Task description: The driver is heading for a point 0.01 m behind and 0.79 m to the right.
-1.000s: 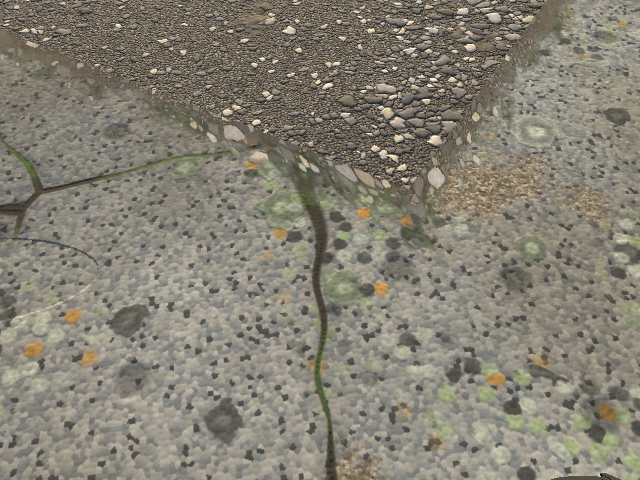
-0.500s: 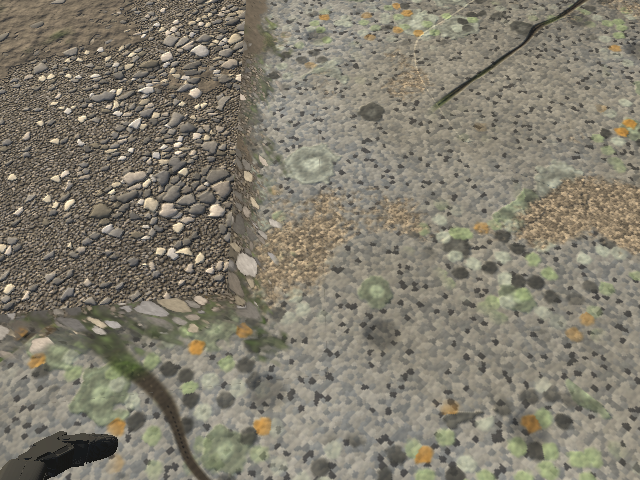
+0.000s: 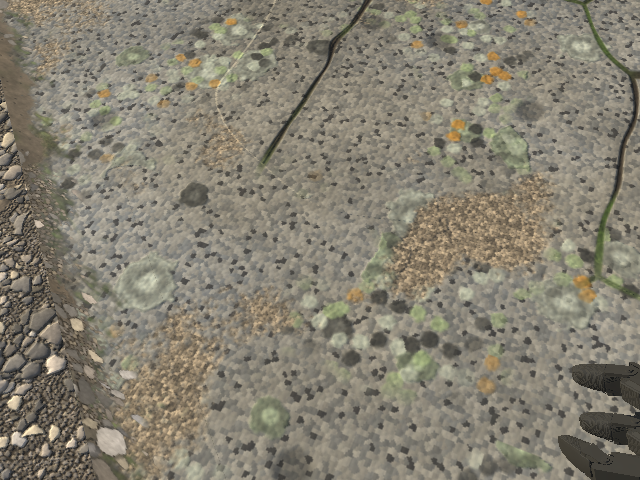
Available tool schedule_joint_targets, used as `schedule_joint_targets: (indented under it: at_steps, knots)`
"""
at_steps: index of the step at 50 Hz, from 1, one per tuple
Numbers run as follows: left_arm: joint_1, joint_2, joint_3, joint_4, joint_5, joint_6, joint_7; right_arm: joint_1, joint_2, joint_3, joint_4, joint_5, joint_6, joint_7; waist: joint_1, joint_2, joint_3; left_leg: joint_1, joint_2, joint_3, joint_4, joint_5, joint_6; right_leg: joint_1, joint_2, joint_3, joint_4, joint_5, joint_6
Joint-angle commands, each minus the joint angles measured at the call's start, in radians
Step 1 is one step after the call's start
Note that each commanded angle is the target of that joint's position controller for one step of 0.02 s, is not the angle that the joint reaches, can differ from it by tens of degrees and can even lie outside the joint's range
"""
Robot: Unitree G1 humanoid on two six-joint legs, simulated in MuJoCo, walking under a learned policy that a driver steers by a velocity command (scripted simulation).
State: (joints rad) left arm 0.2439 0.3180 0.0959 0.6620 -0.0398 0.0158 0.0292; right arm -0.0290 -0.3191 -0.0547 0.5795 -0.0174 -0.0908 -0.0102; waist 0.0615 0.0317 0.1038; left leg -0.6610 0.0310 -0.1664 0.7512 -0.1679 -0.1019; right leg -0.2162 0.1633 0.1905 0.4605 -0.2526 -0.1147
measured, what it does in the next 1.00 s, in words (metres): walks ahead, turning right: left foot, then right foot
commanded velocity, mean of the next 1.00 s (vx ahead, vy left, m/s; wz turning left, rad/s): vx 0.52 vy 0.00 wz -0.71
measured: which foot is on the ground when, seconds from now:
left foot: up 0.00-0.10, down 0.12-0.54, up 0.56-0.94, down 0.96-1.00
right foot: down 0.00-0.12, up 0.14-0.54, down 0.56-0.98, up 1.00-1.00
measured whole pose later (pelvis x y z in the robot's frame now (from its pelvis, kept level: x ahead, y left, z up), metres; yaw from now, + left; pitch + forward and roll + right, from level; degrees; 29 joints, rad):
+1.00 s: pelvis +0.38 -0.16 -0.04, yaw -41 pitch +2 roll +1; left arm 0.47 0.30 0.04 0.92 0.02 -0.07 0.00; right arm 0.08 -0.30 -0.04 0.66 -0.04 -0.03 0.03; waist 0.04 -0.02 0.03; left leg -0.57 -0.01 0.11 0.69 -0.16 0.09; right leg 0.10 0.02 0.08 0.70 -0.45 -0.08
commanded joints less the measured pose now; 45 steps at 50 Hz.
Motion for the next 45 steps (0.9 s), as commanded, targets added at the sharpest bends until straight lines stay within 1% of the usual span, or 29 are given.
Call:
schedule_joint_targets:
  at_steps: [1,3,5,6,7,8,9,10,11,12,13,15,16,18,21,25,26,27,28,29,30,31,32,33,34,37,41,44,45]
  knots:
    - [-0.049,0.16,0.048,-0.065,-0.005,0.018,0.024,0.029,-0.057,-0.021,-0.051,0.016,0.005,0.012,-0.04,-0.115,-0.222,0.343,-0.162,0.132,-0.185,0.177,0.002,-0.131,-0.096,0.163,-0.002,0.508,-0.023]
    - [-0.062,0.128,0.039,-0.067,-0.001,0.02,0.026,0.015,-0.091,-0.036,-0.059,0.024,0.007,0.012,-0.05,-0.154,-0.202,0.345,-0.145,0.071,-0.265,0.178,0.013,-0.073,-0.109,0.248,0.063,0.395,-0.001]
    - [-0.11,0.099,0.028,-0.087,0.0,0.012,0.024,0.113,-0.114,-0.051,-0.035,0.009,-0.003,0.003,-0.111,-0.178,-0.244,0.461,-0.074,0.043,-0.387,0.323,0.056,-0.022,-0.085,0.254,0.238,0.338,0.045]
    - [-0.067,0.032,0.006,-0.099,0.018,0.009,0.019,0.194,-0.139,-0.052,-0.026,-0.011,-0.003,-0.006,-0.116,-0.061,-0.37,0.708,0.107,-0.073,-0.339,0.57,0.134,-0.107,-0.032,0.172,0.492,0.009,0.092]
    - [0.09,-0.009,-0.012,-0.111,0.019,0.008,0.011,0.206,-0.15,-0.042,-0.043,-0.052,0.007,-0.012,-0.031,0.156,-0.496,0.979,0.401,-0.427,-0.302,0.877,0.333,-0.353,0.063,0.113,0.727,-0.542,0.138]
    - [0.186,0.135,0.014,-0.087,0.01,0.007,-0.01,0.16,-0.154,-0.06,-0.045,-0.021,0.022,-0.012,0.01,0.233,-0.558,0.917,0.52,-0.6,-0.324,0.608,0.443,-0.373,-0.07,0.067,0.899,-0.445,0.175]
    - [0.086,0.215,0.041,-0.065,0.001,0.02,-0.011,0.107,-0.073,-0.042,-0.076,-0.013,0.033,-0.022,-0.037,0.127,-0.42,0.797,0.406,-0.424,-0.338,0.432,0.411,-0.401,-0.12,0.019,0.941,-0.35,0.209]
    - [0.015,0.22,0.046,-0.074,0.001,0.035,-0.003,0.09,-0.035,-0.029,-0.079,-0.012,0.05,-0.029,-0.053,0.051,-0.318,0.694,0.319,-0.272,-0.359,0.292,0.352,-0.43,-0.14,-0.022,0.946,-0.274,0.222]
    - [-0.011,0.203,0.045,-0.087,0.001,0.048,0.007,0.067,-0.032,-0.025,-0.08,-0.007,0.065,-0.035,-0.05,0.028,-0.254,0.599,0.266,-0.188,-0.391,0.197,0.32,-0.428,-0.161,-0.047,0.928,-0.233,0.224]
    - [-0.022,0.168,0.036,-0.102,-0.001,0.056,0.007,0.046,-0.053,-0.029,-0.07,-0.007,0.073,-0.038,-0.036,0.045,-0.186,0.498,0.232,-0.11,-0.424,0.172,0.305,-0.409,-0.184,-0.079,0.865,-0.207,0.216]
    - [-0.033,0.129,0.026,-0.11,0.002,0.057,0.009,0.059,-0.067,-0.036,-0.057,-0.013,0.074,-0.041,-0.043,0.057,-0.159,0.444,0.203,-0.038,-0.453,0.192,0.3,-0.379,-0.19,-0.115,0.81,-0.192,0.206]
    - [-0.048,0.079,0.011,-0.125,0.006,0.05,0.009,0.092,-0.085,-0.049,-0.028,-0.018,0.074,-0.039,-0.059,0.094,-0.189,0.481,0.227,0.02,-0.474,0.255,0.329,-0.372,-0.216,-0.146,0.723,-0.186,0.201]
    - [-0.046,0.079,0.009,-0.126,0.008,0.046,0.003,0.118,-0.097,-0.057,-0.013,-0.011,0.073,-0.037,-0.066,0.098,-0.232,0.507,0.252,0.02,-0.5,0.121,0.334,-0.368,-0.24,-0.154,0.688,-0.174,0.192]
    - [-0.047,0.097,0.012,-0.125,0.01,0.035,-0.017,0.134,-0.137,-0.075,0.006,0.018,0.063,-0.031,-0.066,0.123,-0.263,0.519,0.294,-0.004,-0.567,-0.194,0.32,-0.349,-0.271,-0.172,0.62,-0.153,0.159]
    - [-0.004,0.12,0.023,-0.081,0.01,0.028,-0.037,0.084,-0.178,-0.092,0.014,0.047,0.045,-0.022,-0.025,0.138,-0.233,0.413,0.289,0.079,-0.64,-0.41,0.257,-0.193,-0.268,-0.227,0.475,-0.12,0.098]
    - [0.086,0.098,0.025,0.006,0.003,0.031,-0.042,0.026,-0.165,-0.092,0.018,0.046,0.04,-0.001,0.034,0.114,-0.171,0.357,0.268,0.21,-0.591,-0.45,0.2,-0.012,-0.237,-0.348,0.283,-0.142,0.046]
    - [0.116,0.07,-0.006,-0.005,0.084,0.045,-0.094,0.102,-0.15,-0.081,0.042,-0.03,0.08,0.018,0.037,0.013,-0.194,0.302,0.255,0.332,-0.459,-0.502,0.148,0.133,-0.162,-0.408,0.122,-0.178,0.018]
    - [0.22,0.058,-0.001,0.064,0.083,0.039,-0.1,0.091,-0.111,-0.071,0.053,-0.043,0.102,0.024,0.086,-0.135,-0.124,0.166,0.156,0.424,-0.173,-0.53,0.119,0.251,-0.118,-0.378,0.037,-0.179,-0.001]
    - [0.302,0.073,-0.006,0.086,0.074,0.021,-0.092,0.044,-0.012,-0.03,0.035,-0.045,0.116,0.035,0.144,-0.33,-0.018,-0.155,0.058,0.435,0.274,-0.572,0.103,0.3,-0.256,-0.062,-0.024,-0.365,-0.058]
    - [0.207,0.112,-0.034,0.008,0.063,-0.005,-0.076,0.022,0.11,0.017,-0.023,-0.047,0.123,0.03,0.061,-0.337,0.0,-0.389,0.032,0.289,0.496,-0.469,0.087,0.201,-0.424,0.293,-0.102,-0.508,-0.112]
    - [0.161,0.192,0.0,-0.024,0.076,-0.011,-0.046,-0.092,0.03,0.005,-0.123,-0.041,0.102,0.041,0.078,-0.273,-0.013,-0.47,0.053,0.178,0.457,-0.3,0.064,0.164,-0.523,0.546,-0.376,-0.655,-0.195]
    - [0.136,0.207,0.007,-0.017,0.089,-0.019,-0.024,-0.086,-0.059,-0.013,-0.114,-0.04,0.077,0.048,0.049,-0.173,0.017,-0.464,0.088,0.16,0.415,-0.154,0.049,0.173,-0.531,0.518,-0.406,-0.654,-0.197]
    - [0.125,0.192,0.003,-0.009,0.083,-0.034,-0.019,-0.015,-0.098,-0.023,-0.065,-0.05,0.065,0.055,0.017,-0.143,0.006,-0.384,0.098,0.163,0.359,-0.068,0.035,0.172,-0.475,0.39,-0.368,-0.519,-0.17]
    - [0.106,0.166,-0.006,-0.001,0.078,-0.05,-0.024,0.058,-0.118,-0.029,-0.013,-0.048,0.069,0.061,-0.011,-0.141,-0.009,-0.276,0.102,0.174,0.306,-0.02,0.021,0.148,-0.401,0.27,-0.369,-0.417,-0.136]
    - [0.13,0.145,-0.015,0.015,0.072,-0.069,-0.027,0.081,-0.131,-0.035,0.001,-0.039,0.075,0.07,-0.013,-0.137,-0.009,-0.218,0.097,0.187,0.267,0.017,0.017,0.141,-0.375,0.203,-0.385,-0.339,-0.129]
    - [0.195,0.116,-0.02,0.068,0.056,-0.096,-0.041,0.03,-0.079,-0.022,0.009,-0.014,0.088,0.084,0.0,-0.074,0.012,-0.178,0.073,0.21,0.142,0.106,0.037,0.207,-0.338,0.077,-0.402,-0.133,-0.11]
    - [0.251,0.106,-0.021,0.118,0.058,-0.109,-0.037,-0.087,-0.036,0.0,-0.022,-0.002,0.079,0.092,0.036,-0.112,0.045,-0.119,0.045,0.251,-0.032,0.165,0.087,0.262,-0.346,-0.007,-0.431,0.051,-0.104]
    - [0.245,0.122,-0.02,0.162,0.06,-0.111,-0.029,-0.093,-0.042,0.002,-0.038,-0.008,0.076,0.087,0.007,-0.116,0.057,-0.015,0.018,0.277,-0.126,0.103,0.156,0.314,-0.379,-0.062,-0.421,0.337,-0.088]
    - [0.223,0.138,-0.019,0.17,0.063,-0.112,-0.028,-0.046,-0.05,-0.001,-0.028,-0.009,0.077,0.077,-0.026,-0.122,0.022,0.088,-0.02,0.302,-0.142,0.052,0.186,0.318,-0.372,-0.1,-0.354,0.606,-0.072]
